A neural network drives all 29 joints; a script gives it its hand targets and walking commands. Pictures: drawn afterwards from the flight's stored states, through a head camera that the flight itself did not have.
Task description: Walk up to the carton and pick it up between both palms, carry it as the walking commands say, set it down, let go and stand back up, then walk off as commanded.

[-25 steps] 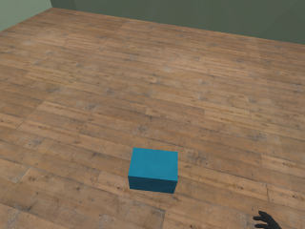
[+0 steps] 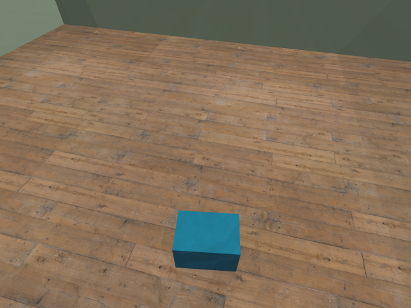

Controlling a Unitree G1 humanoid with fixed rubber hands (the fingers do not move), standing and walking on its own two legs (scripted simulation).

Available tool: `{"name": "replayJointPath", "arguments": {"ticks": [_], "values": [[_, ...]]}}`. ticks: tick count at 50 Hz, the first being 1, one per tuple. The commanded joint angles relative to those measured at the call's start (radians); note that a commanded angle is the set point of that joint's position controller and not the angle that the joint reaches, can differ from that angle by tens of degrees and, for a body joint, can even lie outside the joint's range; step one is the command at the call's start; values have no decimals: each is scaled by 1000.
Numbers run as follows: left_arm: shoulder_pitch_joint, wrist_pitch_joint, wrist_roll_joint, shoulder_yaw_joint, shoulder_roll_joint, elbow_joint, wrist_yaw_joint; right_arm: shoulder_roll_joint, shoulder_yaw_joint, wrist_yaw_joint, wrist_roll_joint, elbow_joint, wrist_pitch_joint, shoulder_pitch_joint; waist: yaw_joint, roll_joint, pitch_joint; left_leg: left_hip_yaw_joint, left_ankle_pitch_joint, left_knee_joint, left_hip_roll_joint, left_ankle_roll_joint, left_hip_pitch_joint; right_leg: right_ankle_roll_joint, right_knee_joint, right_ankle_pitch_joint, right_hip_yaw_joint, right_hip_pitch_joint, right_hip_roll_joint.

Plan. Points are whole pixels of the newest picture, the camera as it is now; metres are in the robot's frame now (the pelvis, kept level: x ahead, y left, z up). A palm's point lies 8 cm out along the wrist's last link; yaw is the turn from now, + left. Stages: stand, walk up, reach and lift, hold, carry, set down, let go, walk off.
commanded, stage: walk up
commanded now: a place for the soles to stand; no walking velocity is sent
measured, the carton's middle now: (207, 240) +0.60 +0.00 -0.67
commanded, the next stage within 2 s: reach and lift in 1.72 s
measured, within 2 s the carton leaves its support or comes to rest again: neither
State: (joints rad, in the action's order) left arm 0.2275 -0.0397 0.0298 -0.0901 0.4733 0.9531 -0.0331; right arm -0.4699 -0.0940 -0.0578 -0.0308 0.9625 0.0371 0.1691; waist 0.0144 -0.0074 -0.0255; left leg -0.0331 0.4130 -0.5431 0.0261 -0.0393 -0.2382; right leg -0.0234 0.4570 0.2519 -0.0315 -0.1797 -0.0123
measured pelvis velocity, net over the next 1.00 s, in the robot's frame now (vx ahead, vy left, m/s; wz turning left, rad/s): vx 0.20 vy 0.02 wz -0.04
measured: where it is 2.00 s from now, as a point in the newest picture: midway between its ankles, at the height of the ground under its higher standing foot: outside the picture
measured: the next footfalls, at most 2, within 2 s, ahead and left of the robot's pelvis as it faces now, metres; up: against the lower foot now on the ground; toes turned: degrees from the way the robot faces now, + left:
right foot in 0.36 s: +0.24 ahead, -0.12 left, +0.00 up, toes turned -3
left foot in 0.64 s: +0.27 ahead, +0.14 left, +0.00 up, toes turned -1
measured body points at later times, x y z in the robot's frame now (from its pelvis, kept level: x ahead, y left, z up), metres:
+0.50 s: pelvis +0.14 +0.00 -0.02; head +0.16 -0.02 +0.43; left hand +0.28 +0.33 -0.08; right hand +0.19 -0.34 -0.12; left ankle +0.13 +0.13 -0.69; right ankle +0.20 -0.12 -0.74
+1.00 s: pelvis +0.20 +0.02 -0.01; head +0.22 +0.03 +0.44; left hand +0.31 +0.34 -0.12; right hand +0.36 -0.30 -0.09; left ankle +0.23 +0.14 -0.74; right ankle +0.20 -0.11 -0.74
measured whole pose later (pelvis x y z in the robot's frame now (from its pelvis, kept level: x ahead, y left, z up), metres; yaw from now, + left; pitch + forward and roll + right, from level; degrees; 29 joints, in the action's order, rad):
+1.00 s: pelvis +0.20 +0.02 -0.01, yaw -2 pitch -2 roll -1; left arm 0.10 -0.02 -0.01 -0.01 0.43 1.01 -0.01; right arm -0.41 -0.01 0.00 0.01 0.97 0.03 0.00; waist 0.03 0.01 -0.07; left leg -0.03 0.24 -0.55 0.04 0.01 -0.28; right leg 0.02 0.53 0.26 0.02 -0.24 -0.02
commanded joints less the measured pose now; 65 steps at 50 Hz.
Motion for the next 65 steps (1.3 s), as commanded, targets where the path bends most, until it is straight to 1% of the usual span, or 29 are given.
{"name": "replayJointPath", "arguments": {"ticks": [1, 2, 3, 4, 5, 6, 8, 11, 14, 15, 17, 18, 19, 20, 22, 23, 25, 28, 31, 32, 33, 34, 35, 36, 38, 40, 47, 58, 65], "values": [[-122, -2, -11, -28, 180, -113, -6, -166, -53, 8, -12, -55, 30, 127, -103, 63, 19, 11, -45, 128, -13, -15, 268, -82, -38, 371, -136, -280, -117], [-143, 0, -21, -7, 111, -148, -6, -239, -69, 16, -26, -59, 39, 215, -143, -149, -12, 370, 299, 300, 160, -83, 383, -18, 279, 366, -25, -522, 37], [-148, -5, -12, -6, 119, -170, 3, -300, -82, 20, -17, -85, 48, 224, -131, -173, -91, 625, 425, 419, 360, -179, 348, -9, 507, 288, -33, -663, 62], [-109, -9, -9, -9, 165, -148, 5, -271, -73, 27, 3, -122, 49, 149, -79, -11, -132, 562, 359, 402, 367, -195, 241, -5, 562, 187, -134, -636, 0], [-44, -14, -19, -13, 180, -128, -2, -247, -62, 29, 12, -148, 48, 104, -38, -14, -133, 461, 259, 389, 331, -182, 190, 0, 545, 131, -123, -578, -28], [-15, -18, -19, -16, 183, -123, -8, -217, -51, 29, 13, -162, 48, 86, -28, -50, -120, 364, 142, 376, 290, -173, 189, 12, 491, 108, -103, -538, -58], [-3, -19, -21, -19, 175, -126, -21, -215, -49, 23, 8, -179, 47, 116, -44, -127, -89, 220, -59, 348, 238, -167, 139, 35, 395, 77, -35, -409, -60], [-74, -20, -22, -21, 146, -171, -32, -225, -50, 19, 4, -201, 48, 163, -62, -143, -95, 128, -293, 295, 225, -164, 103, 34, 254, 10, 54, -318, -68], [-62, -23, -23, -30, 121, -181, -29, -223, -47, 16, 12, -229, 34, 169, -51, -150, -58, 88, -461, 203, 208, -136, 72, 17, 158, -30, 130, -176, -12], [-40, -24, -24, -34, 116, -179, -26, -221, -45, 16, 15, -238, 28, 167, -38, -139, -49, 83, -469, 162, 209, -128, 45, 8, 127, -43, 145, -112, 7], [95, -28, -20, -55, 142, -150, -7, -178, -25, 25, 22, -261, 21, 159, 41, -44, 12, 28, -584, -86, 160, -86, -65, -27, 46, -47, 134, 145, 42], [207, -35, -10, -75, 202, -147, 6, -128, -7, 32, 25, -289, 26, 171, 99, 112, 74, -25, -467, -381, 86, -43, -194, -82, -21, 13, -83, 277, -115], [209, -43, -14, -82, 274, -185, 19, -103, 10, 34, 32, -297, 24, 242, 82, 230, 143, 15, 130, -609, -44, 2, -410, -218, -133, 79, -554, 362, -420], [164, -46, -35, -86, 311, -206, 17, -190, -9, 49, 40, -272, 9, 221, 68, 85, 115, 158, 156, -724, -26, -2, -380, -298, -160, 154, -567, 212, -458], [75, -42, -37, -65, 237, -226, 24, -191, -16, 51, 37, -260, 5, 208, 24, 37, -23, 173, 66, -657, 37, 13, -384, -256, -174, 163, -346, 35, -371], [32, -39, -36, -54, 211, -239, 27, -189, -18, 49, 32, -241, 6, 243, 1, 70, -53, 152, 24, -573, 49, 33, -347, -221, -179, 124, -243, -35, -312], [-4, -31, -22, -41, 183, -252, 25, -153, -12, 40, 16, -198, -1, 302, -21, 147, -43, 65, 13, -411, 43, 59, -205, -205, -134, -78, -86, -157, -246], [-25, -21, -18, -18, 175, -240, 20, -109, 2, 44, 22, -187, -8, 226, -12, 181, 5, 3, -62, -270, 26, 47, -49, -192, -58, -204, -45, -248, -245], [-72, -2, -28, 7, 145, -236, 20, -123, -8, 57, 15, -155, -2, 202, -43, 148, 36, -5, -179, -91, -7, 17, 98, -121, 68, -57, -29, -325, -208], [-67, 5, -31, 20, 115, -230, 24, -139, -10, 63, 9, -150, 4, 188, -49, 93, 28, 62, -199, -1, 26, 4, 113, -73, 112, 3, -28, -347, -190], [-40, 14, -39, 34, 68, -224, 25, -193, -14, 69, 0, -163, 14, 139, -24, -67, 25, 303, -208, 114, 190, -35, 64, -12, 216, 100, 11, -354, -106], [-18, 31, -48, 27, 104, -185, 35, -241, -12, 68, 16, -172, 17, 74, -5, -129, 19, 452, -131, 187, 297, -137, -121, 11, 307, 235, 34, -207, -21], [1, 36, -45, 17, 133, -157, 38, -240, -10, 67, 17, -175, 15, 14, 5, -106, 14, 401, -114, 169, 281, -163, -174, 3, 321, 255, 20, -135, -21], [14, 33, -41, 16, 128, -134, 37, -226, 0, 68, 17, -170, 12, -24, 22, -102, 7, 330, -149, 129, 248, -142, -196, -6, 260, 202, 19, -96, -24], [2, 22, -33, 15, 145, -99, 33, -182, 17, 63, 24, -148, 5, -56, 24, -102, 26, 212, -188, 67, 169, -55, -175, -25, 118, 30, -10, -50, -63], [-58, 12, -33, 20, 169, -83, 27, -150, 29, 63, 34, -117, 2, -48, -14, -59, 46, 152, -202, 35, 106, -13, -89, -52, 75, -69, -80, -103, -111], [-117, 13, -43, 48, 129, 14, 29, -135, 41, 64, 39, -35, 1, -155, 0, -45, 93, 130, -392, 83, 131, -8, 51, -22, 21, -219, -42, -57, -95], [-201, 16, -37, 58, 112, 101, 24, -114, 52, 55, 41, 62, -10, -240, -2, 11, 81, 89, -355, 211, 130, 27, 140, 0, -130, -204, -64, -27, -111], [-208, 4, -31, 41, 139, 100, 36, -108, 45, 42, 39, 80, -30, -216, -12, 32, 67, 58, -301, 196, 112, 27, 115, -12, -154, -186, -92, -30, -135]]}}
